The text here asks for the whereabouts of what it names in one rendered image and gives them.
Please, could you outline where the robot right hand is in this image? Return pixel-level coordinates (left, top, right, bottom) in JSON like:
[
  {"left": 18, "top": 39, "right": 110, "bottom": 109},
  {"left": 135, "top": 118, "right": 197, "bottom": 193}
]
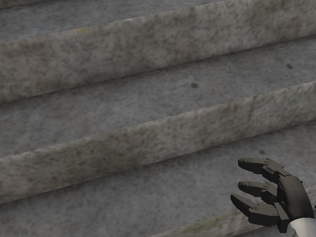
[{"left": 230, "top": 157, "right": 316, "bottom": 233}]

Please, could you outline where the robot right forearm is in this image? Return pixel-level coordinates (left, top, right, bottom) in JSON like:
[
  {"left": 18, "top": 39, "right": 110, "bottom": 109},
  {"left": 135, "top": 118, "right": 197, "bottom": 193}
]
[{"left": 286, "top": 217, "right": 316, "bottom": 237}]

